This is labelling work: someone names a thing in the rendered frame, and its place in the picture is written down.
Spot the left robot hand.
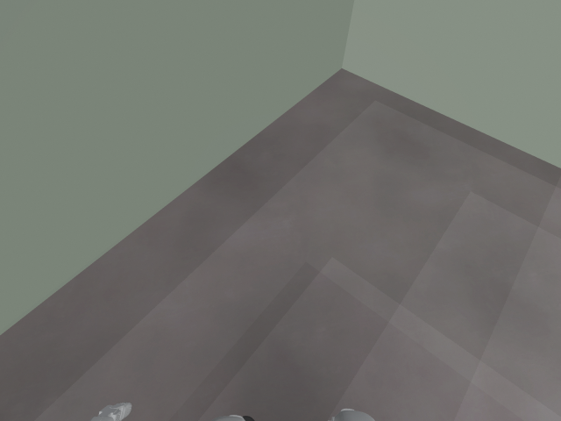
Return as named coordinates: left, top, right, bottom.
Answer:
left=89, top=403, right=131, bottom=421

